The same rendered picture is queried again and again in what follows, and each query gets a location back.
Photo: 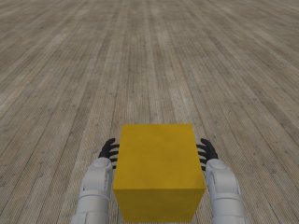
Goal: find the carton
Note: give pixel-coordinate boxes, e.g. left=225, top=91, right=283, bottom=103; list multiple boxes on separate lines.
left=113, top=123, right=206, bottom=223

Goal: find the left robot hand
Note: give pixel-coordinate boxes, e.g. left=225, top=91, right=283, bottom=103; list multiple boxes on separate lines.
left=98, top=138, right=120, bottom=169

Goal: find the right robot forearm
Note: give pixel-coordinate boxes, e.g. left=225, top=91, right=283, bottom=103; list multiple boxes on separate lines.
left=206, top=159, right=252, bottom=224

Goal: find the right robot hand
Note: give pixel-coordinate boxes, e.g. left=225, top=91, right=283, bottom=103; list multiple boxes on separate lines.
left=196, top=138, right=219, bottom=171

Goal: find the left robot forearm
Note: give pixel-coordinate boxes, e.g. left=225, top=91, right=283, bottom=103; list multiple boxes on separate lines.
left=70, top=157, right=113, bottom=224

